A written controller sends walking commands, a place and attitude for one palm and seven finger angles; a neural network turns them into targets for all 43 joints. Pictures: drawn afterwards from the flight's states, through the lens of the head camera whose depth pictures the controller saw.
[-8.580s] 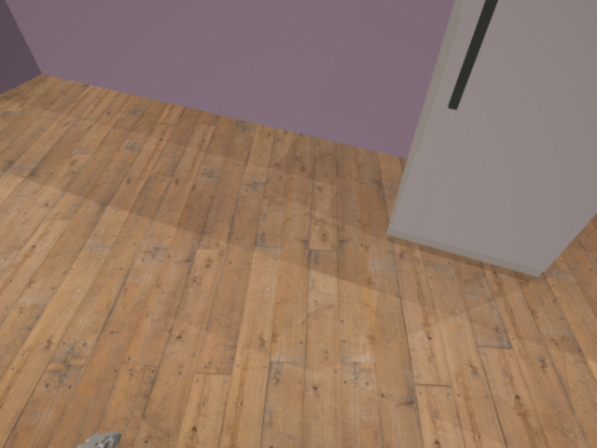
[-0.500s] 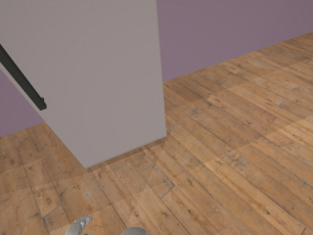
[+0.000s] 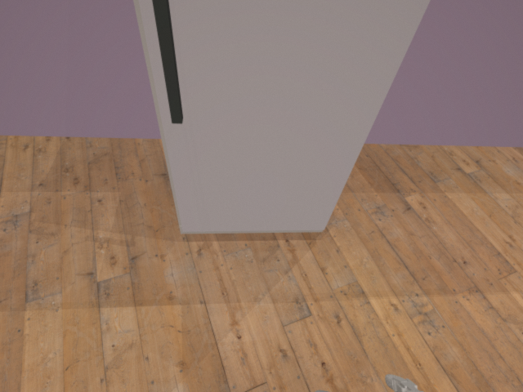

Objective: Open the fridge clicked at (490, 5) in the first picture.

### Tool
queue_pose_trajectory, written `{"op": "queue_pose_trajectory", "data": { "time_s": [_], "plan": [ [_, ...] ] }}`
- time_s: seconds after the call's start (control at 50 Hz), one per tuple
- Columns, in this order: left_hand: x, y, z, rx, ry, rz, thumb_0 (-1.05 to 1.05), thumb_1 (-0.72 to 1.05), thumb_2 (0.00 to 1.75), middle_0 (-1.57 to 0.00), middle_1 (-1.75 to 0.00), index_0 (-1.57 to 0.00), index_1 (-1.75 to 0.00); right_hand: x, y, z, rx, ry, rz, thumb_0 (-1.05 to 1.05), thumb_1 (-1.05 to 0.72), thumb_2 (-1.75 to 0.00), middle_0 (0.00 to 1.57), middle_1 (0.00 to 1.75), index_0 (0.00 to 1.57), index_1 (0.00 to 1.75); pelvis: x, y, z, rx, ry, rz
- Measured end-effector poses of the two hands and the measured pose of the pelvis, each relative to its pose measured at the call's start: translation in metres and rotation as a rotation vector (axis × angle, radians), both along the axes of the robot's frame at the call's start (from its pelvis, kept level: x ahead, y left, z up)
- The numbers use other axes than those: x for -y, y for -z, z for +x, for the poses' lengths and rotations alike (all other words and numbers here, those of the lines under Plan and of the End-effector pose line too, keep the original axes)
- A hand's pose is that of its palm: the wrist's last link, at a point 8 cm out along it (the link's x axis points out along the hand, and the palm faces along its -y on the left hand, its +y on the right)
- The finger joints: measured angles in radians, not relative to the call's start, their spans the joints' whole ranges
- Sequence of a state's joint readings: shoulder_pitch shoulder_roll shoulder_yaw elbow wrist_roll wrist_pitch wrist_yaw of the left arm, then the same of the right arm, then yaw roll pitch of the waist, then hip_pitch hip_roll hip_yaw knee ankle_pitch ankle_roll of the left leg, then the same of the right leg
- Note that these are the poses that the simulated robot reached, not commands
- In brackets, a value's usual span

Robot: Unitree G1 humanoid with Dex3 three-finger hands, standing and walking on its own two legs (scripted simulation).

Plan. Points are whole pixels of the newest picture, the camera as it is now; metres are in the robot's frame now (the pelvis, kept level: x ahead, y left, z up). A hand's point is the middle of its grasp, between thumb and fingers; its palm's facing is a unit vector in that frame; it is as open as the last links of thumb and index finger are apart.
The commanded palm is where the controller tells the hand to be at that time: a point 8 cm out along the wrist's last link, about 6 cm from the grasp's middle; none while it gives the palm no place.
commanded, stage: take the last steps up to it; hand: left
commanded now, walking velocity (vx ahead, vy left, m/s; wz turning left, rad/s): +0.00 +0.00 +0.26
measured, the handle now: (164, 17) +0.73 +0.29 +0.18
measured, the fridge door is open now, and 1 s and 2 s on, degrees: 0 0 0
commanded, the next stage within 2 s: come to a stop and stand still in 1.04 s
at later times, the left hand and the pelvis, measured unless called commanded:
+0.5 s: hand out of the picture +0.09 +0.15 -0.15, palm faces +0.10 -0.97 -0.22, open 7.3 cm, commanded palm none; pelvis +0.03 -0.03 +0.00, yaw +5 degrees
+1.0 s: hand out of the picture +0.06 +0.16 -0.18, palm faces +0.22 -0.97 -0.13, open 7.4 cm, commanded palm none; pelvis +0.20 +0.04 -0.02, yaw +5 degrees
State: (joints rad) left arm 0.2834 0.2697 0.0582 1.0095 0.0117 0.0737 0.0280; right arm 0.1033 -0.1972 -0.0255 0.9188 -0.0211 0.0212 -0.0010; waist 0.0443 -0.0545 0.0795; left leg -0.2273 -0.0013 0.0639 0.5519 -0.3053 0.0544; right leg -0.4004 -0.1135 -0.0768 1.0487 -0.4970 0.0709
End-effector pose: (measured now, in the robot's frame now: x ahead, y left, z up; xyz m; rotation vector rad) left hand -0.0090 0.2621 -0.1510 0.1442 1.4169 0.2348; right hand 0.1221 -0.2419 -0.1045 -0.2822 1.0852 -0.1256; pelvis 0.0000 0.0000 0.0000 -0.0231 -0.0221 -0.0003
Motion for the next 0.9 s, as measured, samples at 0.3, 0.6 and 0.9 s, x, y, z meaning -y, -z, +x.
{"op": "queue_pose_trajectory", "data": {
  "time_s": [0.3, 0.6, 0.9],
  "plan": [
    [0.019, -0.024, 0.057, 0.171, 0.068, -0.022, 0.0, 0.91, 0.9, -0.2, -0.3, -0.2, -0.3, -0.005, 0.017, -0.085, -0.136, 0.104, 0.063, -0.01, -0.92, -0.89, 0.21, 0.3, 0.21, 0.3, 0.001, -0.01, 0.003, -0.001, -0.042, 0.016],
    [0.073, -0.033, 0.047, 0.109, -0.034, 0.014, 0.0, 0.93, 0.9, -0.2, -0.3, -0.2, -0.3, 0.031, 0.039, -0.1, -0.373, 0.131, 0.134, 0.01, -0.91, -0.89, 0.2, 0.3, 0.2, 0.29, 0.039, -0.012, 0.059, 0.009, -0.084, 0.049],
    [0.087, -0.014, 0.006, -0.256, -0.236, -0.148, 0.0, 0.91, 0.9, -0.2, -0.3, -0.2, -0.3, -0.042, 0.039, 0.154, -0.117, -0.097, 0.098, 0.01, -0.92, -0.89, 0.2, 0.3, 0.2, 0.29, -0.017, 0.009, 0.164, -0.019, -0.126, 0.019]
  ]
}}
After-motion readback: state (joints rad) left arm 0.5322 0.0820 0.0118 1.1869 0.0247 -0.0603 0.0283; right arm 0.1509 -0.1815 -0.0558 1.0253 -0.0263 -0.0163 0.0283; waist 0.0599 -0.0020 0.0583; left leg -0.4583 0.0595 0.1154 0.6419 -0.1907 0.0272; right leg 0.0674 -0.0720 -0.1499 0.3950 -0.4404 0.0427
